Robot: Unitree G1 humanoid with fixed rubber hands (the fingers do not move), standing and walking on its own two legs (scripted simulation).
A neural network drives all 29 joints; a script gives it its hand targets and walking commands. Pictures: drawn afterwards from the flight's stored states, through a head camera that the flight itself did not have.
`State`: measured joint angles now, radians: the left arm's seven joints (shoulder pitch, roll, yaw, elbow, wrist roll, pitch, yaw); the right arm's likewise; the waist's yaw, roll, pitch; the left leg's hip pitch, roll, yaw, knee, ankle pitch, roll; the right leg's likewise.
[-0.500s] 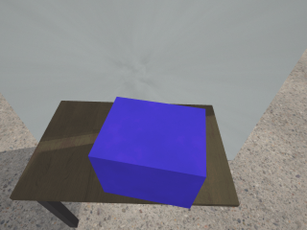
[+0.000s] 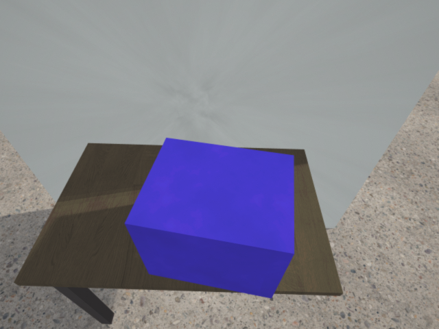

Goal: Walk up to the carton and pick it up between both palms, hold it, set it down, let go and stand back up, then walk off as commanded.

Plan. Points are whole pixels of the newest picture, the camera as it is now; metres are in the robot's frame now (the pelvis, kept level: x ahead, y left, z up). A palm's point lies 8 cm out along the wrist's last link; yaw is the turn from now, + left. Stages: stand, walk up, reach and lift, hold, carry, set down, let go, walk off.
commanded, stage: stand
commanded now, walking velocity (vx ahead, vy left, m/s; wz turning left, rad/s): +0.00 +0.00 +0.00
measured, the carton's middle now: (218, 217) +0.40 +0.02 -0.09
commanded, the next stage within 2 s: walk up in 0.50 s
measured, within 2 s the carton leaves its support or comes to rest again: neither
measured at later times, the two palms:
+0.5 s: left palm out of the picture +0.06 +0.28 -0.13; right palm out of the picture +0.06 -0.29 -0.12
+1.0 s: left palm out of the picture +0.04 +0.39 -0.15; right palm out of the picture +0.06 -0.27 -0.14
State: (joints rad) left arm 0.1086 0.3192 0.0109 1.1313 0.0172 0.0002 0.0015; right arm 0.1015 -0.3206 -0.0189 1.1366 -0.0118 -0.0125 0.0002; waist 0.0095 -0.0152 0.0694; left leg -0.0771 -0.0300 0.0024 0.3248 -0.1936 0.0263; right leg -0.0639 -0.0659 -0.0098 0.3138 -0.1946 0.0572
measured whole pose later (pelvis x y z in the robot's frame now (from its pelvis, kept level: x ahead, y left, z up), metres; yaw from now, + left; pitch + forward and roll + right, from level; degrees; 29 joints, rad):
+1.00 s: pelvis -0.02 +0.06 -0.04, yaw +2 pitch -4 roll +1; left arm 0.13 0.44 0.08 0.96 0.03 0.03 0.06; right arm 0.17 -0.39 -0.11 0.92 -0.06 0.05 0.05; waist 0.00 -0.05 0.19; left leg -0.29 -0.04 -0.02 0.76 -0.37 0.01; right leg -0.34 -0.11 0.10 0.90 -0.51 0.03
